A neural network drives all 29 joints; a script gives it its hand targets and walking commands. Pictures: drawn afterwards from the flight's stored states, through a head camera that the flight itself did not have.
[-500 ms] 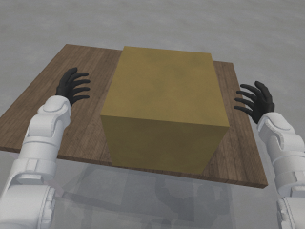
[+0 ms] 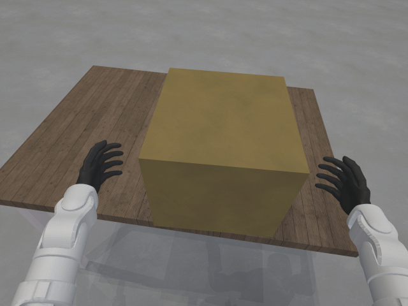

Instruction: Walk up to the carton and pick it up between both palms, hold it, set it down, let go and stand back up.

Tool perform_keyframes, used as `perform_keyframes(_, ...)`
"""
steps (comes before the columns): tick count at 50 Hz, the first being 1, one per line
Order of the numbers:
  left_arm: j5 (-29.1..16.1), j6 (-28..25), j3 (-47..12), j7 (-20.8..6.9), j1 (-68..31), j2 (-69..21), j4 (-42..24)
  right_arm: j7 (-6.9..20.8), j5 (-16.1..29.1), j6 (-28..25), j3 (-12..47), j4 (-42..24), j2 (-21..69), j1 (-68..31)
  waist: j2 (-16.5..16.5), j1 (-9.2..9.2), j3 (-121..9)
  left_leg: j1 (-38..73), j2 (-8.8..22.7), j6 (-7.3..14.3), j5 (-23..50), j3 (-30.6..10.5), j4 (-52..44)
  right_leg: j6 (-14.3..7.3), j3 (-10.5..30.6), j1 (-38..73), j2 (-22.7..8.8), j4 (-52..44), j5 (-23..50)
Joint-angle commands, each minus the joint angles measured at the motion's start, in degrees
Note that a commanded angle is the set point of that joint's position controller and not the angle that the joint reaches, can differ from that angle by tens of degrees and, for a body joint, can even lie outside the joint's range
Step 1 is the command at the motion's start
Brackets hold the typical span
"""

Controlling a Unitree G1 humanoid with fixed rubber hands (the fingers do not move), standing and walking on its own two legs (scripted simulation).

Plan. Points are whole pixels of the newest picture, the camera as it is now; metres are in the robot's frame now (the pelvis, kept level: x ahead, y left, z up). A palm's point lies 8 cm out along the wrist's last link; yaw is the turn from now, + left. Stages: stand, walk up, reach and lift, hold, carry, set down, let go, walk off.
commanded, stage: set down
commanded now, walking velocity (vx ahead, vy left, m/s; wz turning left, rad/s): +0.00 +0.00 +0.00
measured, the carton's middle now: (219, 150) +0.47 -0.03 +0.02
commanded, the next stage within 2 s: let go in 1.82 s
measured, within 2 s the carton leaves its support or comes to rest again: neither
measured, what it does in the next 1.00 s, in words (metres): stands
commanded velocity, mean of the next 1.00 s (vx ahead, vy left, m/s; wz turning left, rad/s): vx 0.00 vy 0.00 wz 0.00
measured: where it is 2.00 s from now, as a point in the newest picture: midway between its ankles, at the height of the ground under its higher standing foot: outside the picture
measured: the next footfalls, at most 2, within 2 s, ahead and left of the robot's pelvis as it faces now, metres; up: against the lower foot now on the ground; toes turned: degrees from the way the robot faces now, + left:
none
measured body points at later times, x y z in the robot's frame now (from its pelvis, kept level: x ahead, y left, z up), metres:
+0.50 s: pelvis +0.01 -0.01 +0.00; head +0.01 +0.00 +0.45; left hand +0.28 +0.23 +0.04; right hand +0.26 -0.27 +0.04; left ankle +0.00 +0.11 -0.75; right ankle -0.01 -0.11 -0.75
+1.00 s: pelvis +0.01 +0.00 +0.00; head +0.01 +0.00 +0.45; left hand +0.23 +0.24 -0.01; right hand +0.22 -0.25 -0.01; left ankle +0.00 +0.11 -0.75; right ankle -0.01 -0.11 -0.75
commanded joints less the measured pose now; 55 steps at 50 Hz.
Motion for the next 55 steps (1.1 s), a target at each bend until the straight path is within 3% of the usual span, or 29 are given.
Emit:
perform_keyframes(1, -2.99, -3.02, 1.77, -0.48, -24.36, 9.53, -6.84, -0.66, -1.60, -2.53, -5.77, -11.87, -12.09, -21.49, -1.33, -3.18, -13.14, 7.79, -0.51, -0.02, 5.91, -1.67, -0.26, 1.05, -0.10, -3.44, -0.33, -2.01, 7.09)
perform_keyframes(3, -2.69, -3.76, 1.34, 0.21, -17.11, 8.67, -5.75, -0.83, -1.60, -2.55, -4.69, -9.05, -9.80, -14.29, -0.44, -1.29, -10.88, 10.09, -0.40, -0.38, 5.58, -1.68, -0.54, 1.27, -0.42, -3.18, -0.43, -1.75, 5.72)
perform_keyframes(7, 0.00, -4.09, 2.42, -0.41, -9.23, 6.36, -7.15, -1.03, 0.56, -3.55, -2.31, -5.82, -9.51, -6.70, 1.49, -0.52, -13.15, 15.00, -0.36, -1.77, 14.22, -2.09, 0.06, 0.50, -0.09, -0.27, 0.04, -2.09, 12.87)
perform_keyframes(8, 0.43, -3.74, 2.73, -0.83, -4.78, 4.92, -6.39, -0.87, 1.14, -3.90, -1.04, -4.38, -8.96, -3.00, 1.07, 0.06, -10.54, 16.30, -0.45, -2.04, 17.39, -2.21, 0.01, 0.53, 0.05, 0.61, 0.48, -2.49, 14.53)
perform_keyframes(9, 1.23, -3.21, 2.27, -1.49, -3.83, 4.15, -5.65, -1.17, 1.33, -4.20, -1.19, -3.91, -9.90, -2.92, 0.01, -0.72, -7.37, 16.30, -0.69, -1.96, 17.70, -2.46, 0.09, 0.20, -0.34, -0.86, 0.69, -3.32, 14.37)
perform_keyframes(13, 1.49, -3.43, 3.06, -1.97, -0.25, 5.40, -8.71, -1.54, -0.03, -5.88, -1.64, -11.02, -9.02, -0.90, -0.30, -0.10, -6.07, 15.70, -1.02, -1.47, 15.56, -0.99, -0.40, 0.46, -0.46, -0.69, 0.74, -4.27, 11.68)
perform_keyframes(16, 0.79, -7.00, 2.63, -1.31, 2.55, 4.46, -10.69, -1.31, -1.07, -7.99, -2.27, -15.41, -7.40, 3.05, -0.91, 0.32, -5.48, 15.06, -1.00, -0.97, 14.24, -1.22, -0.75, 0.58, -0.31, -1.69, 0.35, -4.31, 10.32)
perform_keyframes(20, 1.09, -13.03, 2.61, -1.04, 7.15, 4.89, -11.65, -1.17, -1.88, -10.57, -1.63, -16.66, -5.40, 9.08, -0.10, 1.20, -6.77, 14.90, -1.00, -0.94, 15.10, -0.91, -0.04, 0.48, 0.65, 0.83, -0.01, -3.49, 12.31)
perform_keyframes(23, -0.12, -16.65, 2.00, -1.35, 8.25, 5.18, -8.04, -1.77, -3.11, -11.50, -1.43, -17.09, -3.72, 10.64, -1.66, 0.59, -2.80, 11.09, -0.79, -0.43, 9.27, -1.53, -1.35, 0.71, 1.23, -0.43, -1.14, -3.86, 8.91)
perform_keyframes(25, -0.30, -19.36, 0.98, -1.40, 11.20, 5.47, -8.50, -1.80, -3.48, -12.78, -1.00, -17.36, -2.95, 14.90, -0.56, 0.92, -4.35, 12.15, -0.76, -0.53, 10.64, -1.16, -0.85, 0.95, 1.72, 0.47, -1.27, -3.54, 9.68)
perform_keyframes(27, -1.70, -21.07, 0.13, -1.19, 9.10, 6.47, -9.96, -2.41, -3.47, -14.29, -2.47, -19.67, -4.51, 12.72, 0.10, -0.47, -6.84, 12.09, -0.62, -1.07, 12.92, -1.51, 0.36, 0.63, 1.50, 0.32, -0.88, -3.03, 12.06)
perform_keyframes(28, -0.95, -21.80, 0.05, -1.30, 13.75, 5.71, -7.10, -2.45, -3.64, -14.49, -0.85, -16.52, -2.64, 16.57, 1.13, 0.34, -3.71, 11.76, -0.74, -0.91, 12.51, -2.10, 0.41, 0.34, 1.93, 0.18, -1.40, -3.04, 10.96)
perform_keyframes(32, -1.92, -24.26, -1.96, -1.18, 12.95, 6.05, -3.72, -2.44, -3.80, -15.26, -1.18, -14.02, -2.31, 17.12, 2.70, 0.05, -2.65, 13.10, -0.23, -1.46, 10.31, -2.56, -0.40, -0.09, 1.64, -2.73, -1.58, -4.08, 5.52)
perform_keyframes(36, -1.84, -25.71, -2.84, -1.43, 16.46, 4.97, -2.68, -2.56, -3.94, -17.18, -0.27, -13.33, -2.34, 19.09, 0.07, 0.32, -2.97, 14.82, -0.02, -1.90, 15.45, -2.48, 0.92, -0.24, 0.85, -1.74, -0.93, -3.95, 9.37)
perform_keyframes(37, -1.63, -26.17, -2.07, -1.55, 18.81, 5.84, -2.90, -2.51, -4.02, -17.73, 0.54, -14.34, -2.20, 20.05, -1.28, 1.30, -2.76, 14.66, -0.45, -1.62, 16.82, -2.37, 1.19, -0.15, 1.06, -1.50, -0.93, -3.75, 10.31)
perform_keyframes(39, -1.09, -27.22, -2.19, -1.95, 18.75, 5.39, 1.33, -2.81, -4.93, -18.03, 0.34, -11.61, -0.76, 20.78, -2.30, 0.45, 0.96, 10.92, -0.40, -0.75, 10.61, -2.66, -0.16, 0.00, 1.60, -1.00, -1.68, -4.33, 6.37)
perform_keyframes(40, -1.42, -27.88, -2.03, -2.04, 18.62, 5.94, 0.73, -2.77, -5.04, -18.28, 0.88, -11.76, -0.85, 21.31, -2.47, 1.03, 0.96, 10.67, -0.29, -0.88, 9.86, -2.28, -0.32, -0.02, 1.52, -0.25, -1.64, -3.82, 6.35)
perform_keyframes(42, -1.13, -29.39, -3.31, -2.16, 19.67, 5.40, 3.27, -2.85, -5.56, -19.11, 1.80, -10.48, 0.60, 21.78, -1.26, 1.09, 1.50, 10.23, -0.28, -0.59, 9.03, -2.25, -0.29, -0.17, 2.08, -0.77, -2.13, -3.57, 5.39)
perform_keyframes(45, -0.92, -32.28, -3.92, -1.01, 16.88, 7.46, 1.29, -2.82, -5.52, -20.89, 1.01, -11.56, 0.45, 19.67, 1.38, 1.49, -1.05, 10.63, -0.05, -1.28, 9.60, -2.05, 0.49, -0.55, 1.67, -1.28, -2.20, -2.29, 4.76)
perform_keyframes(47, -0.75, -32.73, -4.40, -0.36, 18.56, 6.06, 2.22, -2.68, -5.89, -22.00, 0.58, -8.09, 0.47, 22.02, 3.06, 1.30, 0.49, 11.39, 0.51, -2.02, 10.27, -2.44, 0.88, -0.93, 1.63, -2.47, -1.89, -2.48, 3.33)
perform_keyframes(50, -1.39, -33.14, -4.71, -0.56, 19.51, 5.85, 3.22, -2.81, -6.79, -23.14, 0.71, -7.26, 0.90, 21.46, 1.82, 0.73, -1.98, 11.98, 0.32, -1.94, 11.61, -2.29, 1.80, -0.63, 1.12, -1.61, -1.74, -1.29, 5.11)
perform_keyframes(52, -0.52, -32.91, -3.42, -0.80, 19.16, 6.31, 3.74, -3.01, -6.79, -23.30, 1.78, -5.82, 1.26, 21.33, 1.49, 1.35, -1.79, 11.68, 0.05, -2.14, 12.70, -1.67, 2.04, -0.58, 1.43, -0.38, -1.89, -1.12, 6.45)
perform_keyframes(53, 1.32, -31.52, -3.75, -1.15, 21.84, 4.66, 8.60, -2.98, -7.38, -22.66, 2.96, -0.53, 2.48, 23.27, 2.55, 1.57, 1.82, 11.37, 0.06, -1.95, 12.08, -1.97, 1.68, -0.87, 1.58, -0.80, -2.03, -1.40, 5.64)
perform_keyframes(55, 0.90, -30.45, -3.95, -1.68, 20.70, 4.93, 7.71, -3.08, -8.62, -22.24, 1.84, 0.32, 1.98, 22.65, 1.86, 0.73, 2.98, 11.36, 0.36, -2.02, 8.75, -1.68, 1.00, -1.38, 1.03, -2.08, -1.56, -2.21, 1.26)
